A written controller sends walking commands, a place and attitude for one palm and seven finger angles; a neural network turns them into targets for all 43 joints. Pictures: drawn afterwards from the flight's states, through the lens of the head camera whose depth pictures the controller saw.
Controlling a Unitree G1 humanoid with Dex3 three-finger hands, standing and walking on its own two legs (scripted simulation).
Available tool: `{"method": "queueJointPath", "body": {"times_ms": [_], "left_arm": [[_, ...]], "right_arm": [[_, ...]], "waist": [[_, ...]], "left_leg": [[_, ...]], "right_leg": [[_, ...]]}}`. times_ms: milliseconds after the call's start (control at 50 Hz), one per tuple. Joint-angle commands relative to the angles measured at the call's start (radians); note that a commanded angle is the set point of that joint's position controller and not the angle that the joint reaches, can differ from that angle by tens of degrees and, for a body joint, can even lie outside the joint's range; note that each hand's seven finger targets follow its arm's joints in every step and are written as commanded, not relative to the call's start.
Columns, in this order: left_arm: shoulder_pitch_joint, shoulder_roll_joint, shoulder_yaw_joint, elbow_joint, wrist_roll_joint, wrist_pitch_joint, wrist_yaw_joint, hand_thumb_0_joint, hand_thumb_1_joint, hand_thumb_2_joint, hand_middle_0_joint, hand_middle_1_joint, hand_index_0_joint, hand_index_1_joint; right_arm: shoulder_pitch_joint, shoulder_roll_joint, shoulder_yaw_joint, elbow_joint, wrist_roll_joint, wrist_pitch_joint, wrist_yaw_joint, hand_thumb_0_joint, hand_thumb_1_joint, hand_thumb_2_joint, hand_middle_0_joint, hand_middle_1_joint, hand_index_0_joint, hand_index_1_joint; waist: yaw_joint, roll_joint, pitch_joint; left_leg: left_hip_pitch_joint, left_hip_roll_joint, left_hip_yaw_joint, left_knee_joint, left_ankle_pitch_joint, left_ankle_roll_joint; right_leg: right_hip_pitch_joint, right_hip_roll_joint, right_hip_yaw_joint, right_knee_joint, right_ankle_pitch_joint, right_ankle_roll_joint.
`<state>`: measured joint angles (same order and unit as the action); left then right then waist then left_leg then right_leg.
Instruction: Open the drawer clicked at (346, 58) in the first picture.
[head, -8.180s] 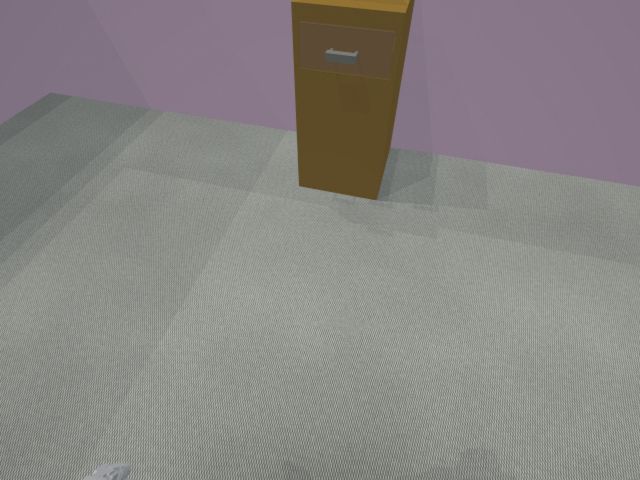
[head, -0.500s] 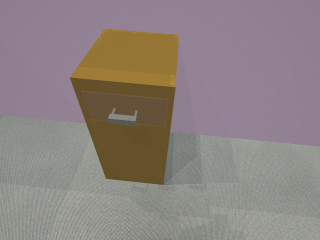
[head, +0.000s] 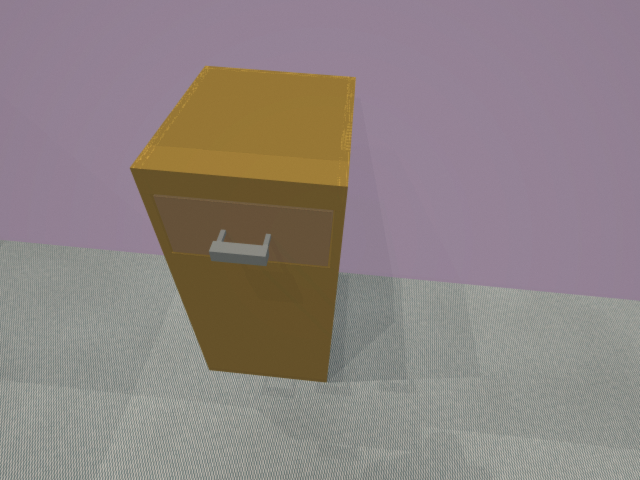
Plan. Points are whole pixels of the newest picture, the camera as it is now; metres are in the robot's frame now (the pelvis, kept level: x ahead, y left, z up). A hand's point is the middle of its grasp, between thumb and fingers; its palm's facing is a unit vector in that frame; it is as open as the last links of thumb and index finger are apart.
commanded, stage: come to a stop and stand still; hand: left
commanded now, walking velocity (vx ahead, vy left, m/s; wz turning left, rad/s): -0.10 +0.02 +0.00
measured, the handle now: (242, 244) +0.55 +0.19 -0.09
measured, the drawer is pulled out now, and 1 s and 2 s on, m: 0.00 0.00 0.00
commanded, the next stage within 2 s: look again from close up in 1.60 s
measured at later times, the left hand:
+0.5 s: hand out of the picture +0.02 +0.18 -0.17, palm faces +0.00 -0.97 -0.23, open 7.4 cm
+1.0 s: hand out of the picture -0.02 +0.15 -0.17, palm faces -0.01 -0.98 -0.18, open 7.4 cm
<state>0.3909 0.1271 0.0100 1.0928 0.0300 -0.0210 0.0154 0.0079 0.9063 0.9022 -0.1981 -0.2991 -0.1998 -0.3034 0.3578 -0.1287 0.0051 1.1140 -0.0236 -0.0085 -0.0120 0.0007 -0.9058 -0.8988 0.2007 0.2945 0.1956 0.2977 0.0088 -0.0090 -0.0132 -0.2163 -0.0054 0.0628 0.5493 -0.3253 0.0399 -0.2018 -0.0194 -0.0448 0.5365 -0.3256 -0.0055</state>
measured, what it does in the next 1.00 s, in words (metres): stands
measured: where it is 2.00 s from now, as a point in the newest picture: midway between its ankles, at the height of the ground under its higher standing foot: outside the picture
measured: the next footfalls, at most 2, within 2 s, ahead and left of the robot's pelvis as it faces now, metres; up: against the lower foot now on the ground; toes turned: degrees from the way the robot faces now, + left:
none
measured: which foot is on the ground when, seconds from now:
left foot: down 0.00-1.00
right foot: down 0.00-1.00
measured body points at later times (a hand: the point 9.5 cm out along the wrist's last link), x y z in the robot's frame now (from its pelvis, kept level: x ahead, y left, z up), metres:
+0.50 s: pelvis -0.01 +0.00 +0.00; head +0.01 +0.00 +0.45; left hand +0.02 +0.23 -0.16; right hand +0.03 -0.23 -0.15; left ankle -0.02 +0.09 -0.73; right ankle -0.02 -0.12 -0.73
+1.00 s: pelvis -0.01 -0.02 +0.01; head +0.00 -0.02 +0.45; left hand -0.01 +0.20 -0.15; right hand -0.03 -0.24 -0.16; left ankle -0.02 +0.09 -0.73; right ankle -0.02 -0.12 -0.73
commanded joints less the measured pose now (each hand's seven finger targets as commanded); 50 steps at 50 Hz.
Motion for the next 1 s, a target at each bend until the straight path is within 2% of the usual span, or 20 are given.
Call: {"method": "queueJointPath", "body": {"times_ms": [0, 40, 80, 100, 120, 200, 320, 340, 360, 380, 400, 420, 440, 460, 520, 580, 620, 720, 800, 980], "left_arm": [[0.098, 0.083, 0.017, -0.012, -0.012, -0.016, 0.016, 0.000, 0.900, 0.900, -0.200, -0.300, -0.200, -0.300], [0.077, 0.067, 0.009, -0.013, -0.015, -0.017, 0.023, 0.000, 0.900, 0.900, -0.200, -0.300, -0.200, -0.300], [0.076, 0.060, 0.004, -0.008, -0.020, -0.015, 0.032, 0.000, 0.900, 0.900, -0.200, -0.300, -0.200, -0.300], [0.078, 0.062, 0.004, -0.010, -0.021, -0.011, 0.037, 0.000, 0.900, 0.900, -0.200, -0.300, -0.200, -0.300], [0.075, 0.068, 0.005, -0.012, -0.023, -0.008, 0.040, 0.000, 0.900, 0.900, -0.200, -0.300, -0.200, -0.300], [0.046, 0.081, 0.012, -0.038, -0.021, 0.003, 0.044, 0.000, 0.900, 0.900, -0.200, -0.300, -0.200, -0.300], [0.020, 0.082, 0.011, -0.049, -0.019, 0.008, 0.039, 0.000, 0.900, 0.900, -0.200, -0.300, -0.200, -0.300], [0.045, 0.146, 0.017, -0.032, -0.008, -0.005, 0.072, 0.000, 0.900, 0.900, -0.200, -0.300, -0.200, -0.300], [0.003, 0.165, 0.018, -0.085, -0.014, -0.013, 0.063, 0.000, 0.900, 0.900, -0.200, -0.300, -0.200, -0.300], [-0.043, 0.152, 0.008, -0.099, -0.015, -0.012, 0.054, 0.000, 0.900, 0.900, -0.200, -0.300, -0.200, -0.300], [-0.063, 0.145, 0.004, -0.113, -0.017, -0.010, 0.047, 0.000, 0.900, 0.900, -0.200, -0.300, -0.200, -0.300], [-0.055, 0.139, 0.004, -0.114, -0.018, -0.010, 0.043, 0.000, 0.900, 0.900, -0.200, -0.300, -0.200, -0.300], [-0.049, 0.139, 0.002, -0.111, -0.018, -0.005, 0.040, 0.000, 0.900, 0.900, -0.200, -0.300, -0.200, -0.300], [-0.051, 0.140, -0.001, -0.110, -0.018, 0.001, 0.037, 0.000, 0.900, 0.900, -0.200, -0.300, -0.200, -0.300], [-0.073, 0.139, -0.007, -0.113, -0.016, 0.011, 0.027, 0.000, 0.900, 0.900, -0.200, -0.300, -0.200, -0.300], [-0.081, 0.152, -0.008, -0.117, -0.016, 0.012, 0.020, 0.000, 0.900, 0.900, -0.200, -0.300, -0.200, -0.300], [-0.083, 0.157, -0.008, -0.115, -0.016, 0.011, 0.017, 0.000, 0.900, 0.900, -0.200, -0.300, -0.200, -0.300], [-0.077, 0.159, -0.008, -0.103, -0.017, 0.006, 0.014, 0.000, 0.900, 0.900, -0.200, -0.300, -0.200, -0.300], [-0.066, 0.154, -0.010, -0.081, -0.019, -0.003, 0.014, 0.000, 0.900, 0.900, -0.200, -0.300, -0.200, -0.300], [-0.034, 0.128, -0.011, -0.021, -0.021, -0.010, 0.016, 0.000, 0.900, 0.900, -0.200, -0.300, -0.200, -0.300]], "right_arm": [[0.033, -0.061, -0.004, -0.046, 0.008, -0.030, -0.014, 0.000, -0.900, -0.900, 0.200, 0.300, 0.200, 0.300], [0.064, -0.070, -0.001, -0.019, 0.011, -0.038, -0.023, 0.000, -0.900, -0.900, 0.200, 0.300, 0.200, 0.300], [0.073, -0.079, -0.001, -0.005, 0.016, -0.039, -0.037, 0.000, -0.900, -0.900, 0.200, 0.300, 0.200, 0.300], [0.071, -0.085, -0.003, -0.007, 0.018, -0.037, -0.041, 0.000, -0.900, -0.900, 0.200, 0.300, 0.200, 0.300], [0.066, -0.088, -0.005, -0.009, 0.020, -0.032, -0.044, 0.000, -0.900, -0.900, 0.200, 0.300, 0.200, 0.300], [0.045, -0.098, -0.018, -0.027, 0.021, -0.021, -0.045, 0.000, -0.900, -0.900, 0.200, 0.300, 0.200, 0.300], [0.000, -0.100, -0.020, -0.040, 0.015, -0.017, -0.037, 0.000, -0.900, -0.900, 0.200, 0.300, 0.200, 0.300], [-0.098, -0.160, -0.037, -0.123, 0.032, -0.018, -0.027, 0.000, -0.900, -0.900, 0.200, 0.300, 0.200, 0.300], [-0.046, -0.119, -0.033, -0.145, 0.020, -0.013, -0.015, 0.000, -0.900, -0.900, 0.200, 0.300, 0.200, 0.300], [-0.035, -0.104, -0.029, -0.147, 0.019, -0.010, -0.012, 0.000, -0.900, -0.900, 0.200, 0.300, 0.200, 0.300], [-0.021, -0.110, -0.023, -0.152, 0.013, -0.008, -0.007, 0.000, -0.900, -0.900, 0.200, 0.300, 0.200, 0.300], [-0.018, -0.124, -0.023, -0.152, 0.008, -0.012, -0.008, 0.000, -0.900, -0.900, 0.200, 0.300, 0.200, 0.300], [-0.029, -0.134, -0.022, -0.156, 0.008, -0.015, -0.010, 0.000, -0.900, -0.900, 0.200, 0.300, 0.200, 0.300], [-0.036, -0.141, -0.020, -0.162, 0.009, -0.013, -0.012, 0.000, -0.900, -0.900, 0.200, 0.300, 0.200, 0.300], [-0.051, -0.153, -0.015, -0.170, 0.008, -0.008, -0.008, 0.000, -0.900, -0.900, 0.200, 0.300, 0.200, 0.300], [-0.058, -0.164, -0.013, -0.166, 0.008, -0.008, -0.006, 0.000, -0.900, -0.900, 0.200, 0.300, 0.200, 0.300], [-0.052, -0.163, -0.010, -0.154, 0.006, -0.008, -0.004, 0.000, -0.900, -0.900, 0.200, 0.300, 0.200, 0.300], [-0.037, -0.164, -0.003, -0.126, 0.007, -0.014, -0.004, 0.000, -0.900, -0.900, 0.200, 0.300, 0.200, 0.300], [-0.024, -0.149, 0.001, -0.096, 0.010, -0.018, -0.006, 0.000, -0.900, -0.900, 0.200, 0.300, 0.200, 0.300], [-0.006, -0.119, 0.004, -0.032, 0.014, -0.021, -0.015, 0.000, -0.900, -0.900, 0.200, 0.300, 0.200, 0.300]], "waist": [[-0.004, -0.087, 0.129], [-0.013, 0.009, 0.072], [-0.010, 0.044, 0.032], [-0.009, 0.055, 0.024], [-0.008, 0.050, 0.022], [-0.009, 0.031, 0.007], [-0.002, 0.006, -0.006], [0.013, -0.007, 0.044], [-0.024, -0.004, 0.001], [-0.035, -0.003, -0.012], [-0.034, 0.048, -0.026], [-0.028, 0.083, -0.018], [-0.018, 0.117, -0.009], [-0.014, 0.092, 0.021], [-0.011, 0.034, 0.110], [-0.010, 0.003, 0.137], [-0.009, 0.004, 0.131], [-0.007, 0.007, 0.099], [-0.010, -0.014, 0.066], [-0.008, 0.010, 0.062]], "left_leg": [[-0.114, 0.046, -0.043, -0.060, 0.108, 0.010], [0.003, 0.090, -0.076, -0.082, 0.385, 0.015], [0.072, 0.115, -0.086, -0.069, 0.668, 0.020], [0.095, 0.122, -0.087, -0.063, 0.760, 0.020], [0.105, 0.125, -0.089, -0.062, 0.787, 0.019], [0.116, 0.130, -0.093, -0.076, 0.777, 0.020], [0.088, 0.120, -0.090, -0.109, 0.555, 0.016], [0.035, 0.139, -0.069, 0.080, 0.635, -0.024], [-0.025, 0.090, -0.073, 0.022, 0.236, -0.023], [-0.016, 0.087, -0.078, -0.038, 0.139, -0.019], [-0.001, 0.099, -0.087, -0.064, 0.177, -0.003], [-0.003, 0.114, -0.110, -0.068, 0.281, 0.011], [-0.006, 0.126, -0.124, -0.081, 0.321, 0.018], [-0.025, 0.130, -0.131, -0.098, 0.294, 0.023], [-0.096, 0.121, -0.143, -0.167, 0.081, 0.025], [-0.111, 0.109, -0.142, -0.207, -0.025, 0.018], [-0.107, 0.106, -0.139, -0.225, -0.052, 0.017], [-0.076, 0.102, -0.129, -0.230, -0.023, 0.014], [-0.024, 0.095, -0.105, -0.194, 0.087, 0.009], [0.009, 0.102, -0.082, -0.171, 0.162, -0.001]], "right_leg": [[0.009, -0.130, 0.159, -0.149, 0.170, -0.085], [0.006, -0.093, 0.076, -0.057, 0.410, -0.055], [0.029, -0.085, 0.056, -0.054, 0.486, -0.032], [0.033, -0.086, 0.056, -0.052, 0.506, -0.025], [0.038, -0.087, 0.054, -0.052, 0.505, -0.022], [0.041, -0.087, 0.053, -0.040, 0.492, -0.019], [0.053, -0.091, 0.068, -0.071, 0.422, -0.022], [-0.015, -0.131, 0.113, -0.099, 0.690, -0.006], [0.037, -0.161, 0.136, -0.078, 0.545, -0.049], [0.005, -0.145, 0.129, -0.064, 0.377, -0.061], [0.000, -0.105, 0.100, -0.047, 0.258, -0.059], [-0.004, -0.079, 0.086, -0.028, 0.245, -0.053], [-0.002, -0.067, 0.071, -0.027, 0.200, -0.049], [-0.007, -0.055, 0.064, -0.037, 0.148, -0.044], [-0.036, -0.046, 0.072, -0.074, 0.043, -0.039], [-0.049, -0.050, 0.090, -0.104, 0.012, -0.037], [-0.047, -0.054, 0.092, -0.114, -0.001, -0.038], [-0.034, -0.061, 0.098, -0.126, 0.014, -0.035], [-0.026, -0.075, 0.110, -0.142, 0.070, -0.038], [-0.008, -0.080, 0.108, -0.146, 0.166, -0.041]]}}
